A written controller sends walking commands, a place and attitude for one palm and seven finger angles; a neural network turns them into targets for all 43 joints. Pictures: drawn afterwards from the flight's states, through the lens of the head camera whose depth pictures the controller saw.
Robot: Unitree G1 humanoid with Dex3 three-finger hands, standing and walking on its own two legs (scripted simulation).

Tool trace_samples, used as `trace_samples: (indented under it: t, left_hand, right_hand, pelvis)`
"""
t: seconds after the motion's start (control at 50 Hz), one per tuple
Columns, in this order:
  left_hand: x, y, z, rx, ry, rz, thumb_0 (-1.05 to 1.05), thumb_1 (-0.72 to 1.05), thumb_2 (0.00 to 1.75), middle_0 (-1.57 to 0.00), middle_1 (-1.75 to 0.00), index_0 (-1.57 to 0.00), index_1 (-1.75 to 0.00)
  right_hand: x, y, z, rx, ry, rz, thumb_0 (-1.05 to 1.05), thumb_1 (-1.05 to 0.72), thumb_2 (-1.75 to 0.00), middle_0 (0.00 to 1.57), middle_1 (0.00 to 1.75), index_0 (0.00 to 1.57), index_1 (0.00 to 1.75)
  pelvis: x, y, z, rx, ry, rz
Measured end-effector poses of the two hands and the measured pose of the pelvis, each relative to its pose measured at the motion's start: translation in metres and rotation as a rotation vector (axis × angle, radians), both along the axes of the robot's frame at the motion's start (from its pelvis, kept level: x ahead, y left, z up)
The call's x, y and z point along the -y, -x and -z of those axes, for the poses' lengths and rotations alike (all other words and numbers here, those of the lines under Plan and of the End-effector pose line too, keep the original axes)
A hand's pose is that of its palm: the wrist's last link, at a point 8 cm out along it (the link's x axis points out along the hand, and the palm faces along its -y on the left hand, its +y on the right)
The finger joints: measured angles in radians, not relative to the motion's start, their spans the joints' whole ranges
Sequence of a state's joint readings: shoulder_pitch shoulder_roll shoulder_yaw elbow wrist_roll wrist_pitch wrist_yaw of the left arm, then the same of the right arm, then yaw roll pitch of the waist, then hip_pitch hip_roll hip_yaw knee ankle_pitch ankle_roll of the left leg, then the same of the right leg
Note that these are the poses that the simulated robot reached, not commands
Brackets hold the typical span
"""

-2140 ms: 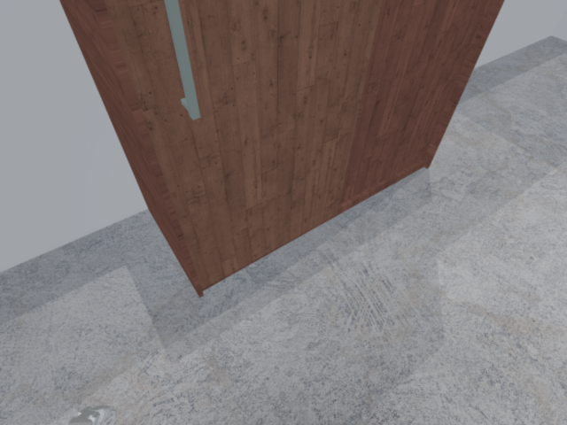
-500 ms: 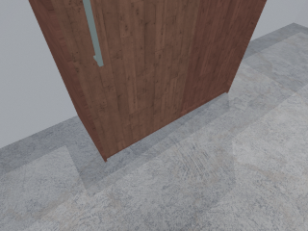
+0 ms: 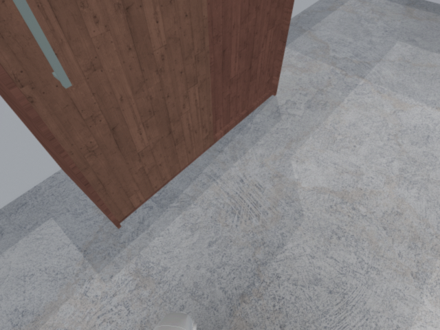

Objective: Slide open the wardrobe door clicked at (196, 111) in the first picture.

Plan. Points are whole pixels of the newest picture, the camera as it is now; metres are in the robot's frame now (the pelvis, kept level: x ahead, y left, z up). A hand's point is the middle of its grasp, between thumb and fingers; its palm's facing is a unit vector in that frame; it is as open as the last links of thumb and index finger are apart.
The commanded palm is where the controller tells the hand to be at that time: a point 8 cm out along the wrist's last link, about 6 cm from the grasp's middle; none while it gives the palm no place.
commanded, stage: walk to a spot facing it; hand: left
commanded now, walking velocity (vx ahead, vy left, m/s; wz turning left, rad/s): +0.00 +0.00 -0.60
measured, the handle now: (27, 20) +0.65 +0.48 +0.20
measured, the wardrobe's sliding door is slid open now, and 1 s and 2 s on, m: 0.00 0.00 0.00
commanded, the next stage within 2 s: turn to face it in 1.52 s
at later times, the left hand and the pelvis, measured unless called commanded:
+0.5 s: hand out of the picture +0.12 +0.23 -0.16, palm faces -0.29 -0.93 -0.24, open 7.4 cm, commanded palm none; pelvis -0.03 +0.05 +0.00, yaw -19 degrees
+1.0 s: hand (161, 310) +0.17 +0.15 -0.19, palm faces -0.50 -0.85 -0.16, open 7.4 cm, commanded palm none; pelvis +0.10 -0.01 -0.01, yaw -34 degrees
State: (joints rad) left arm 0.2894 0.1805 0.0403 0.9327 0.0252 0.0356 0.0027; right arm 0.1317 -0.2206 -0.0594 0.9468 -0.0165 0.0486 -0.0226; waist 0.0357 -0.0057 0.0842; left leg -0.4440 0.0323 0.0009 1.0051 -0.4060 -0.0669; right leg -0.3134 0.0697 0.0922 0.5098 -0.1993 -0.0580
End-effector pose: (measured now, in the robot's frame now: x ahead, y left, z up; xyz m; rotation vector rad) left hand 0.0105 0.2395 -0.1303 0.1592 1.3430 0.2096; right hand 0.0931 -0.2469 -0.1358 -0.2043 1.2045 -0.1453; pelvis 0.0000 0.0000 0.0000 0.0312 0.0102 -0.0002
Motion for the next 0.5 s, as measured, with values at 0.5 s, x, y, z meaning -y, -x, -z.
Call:
trace_samples:
  t: [0.5]
  left_hand:
    - [-0.040, -0.117, -0.005, 0.124, 0.013, 0.394, 0.01, 0.91, 0.90, -0.19, -0.30, -0.19, -0.30]
  right_hand:
    - [-0.038, 0.153, -0.019, 0.017, 0.053, 0.348, 0.01, -0.91, -0.90, 0.21, 0.30, 0.20, 0.30]
  pelvis:
    - [-0.045, 0.030, -0.003, 0.012, 0.052, 0.336]
